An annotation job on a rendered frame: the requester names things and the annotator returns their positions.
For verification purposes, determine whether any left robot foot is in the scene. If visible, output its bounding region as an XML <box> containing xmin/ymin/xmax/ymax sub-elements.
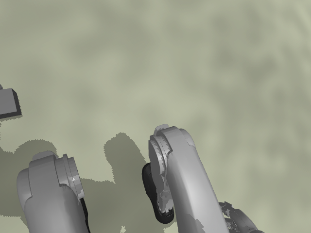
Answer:
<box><xmin>80</xmin><ymin>198</ymin><xmax>90</xmax><ymax>233</ymax></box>

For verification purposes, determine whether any right robot hand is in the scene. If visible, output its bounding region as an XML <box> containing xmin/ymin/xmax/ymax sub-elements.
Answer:
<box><xmin>219</xmin><ymin>201</ymin><xmax>258</xmax><ymax>233</ymax></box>

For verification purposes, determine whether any right robot foot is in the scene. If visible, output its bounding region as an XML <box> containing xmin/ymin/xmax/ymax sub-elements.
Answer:
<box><xmin>142</xmin><ymin>163</ymin><xmax>174</xmax><ymax>224</ymax></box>

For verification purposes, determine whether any small box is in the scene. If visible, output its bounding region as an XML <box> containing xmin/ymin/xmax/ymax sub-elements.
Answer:
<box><xmin>0</xmin><ymin>88</ymin><xmax>22</xmax><ymax>119</ymax></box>

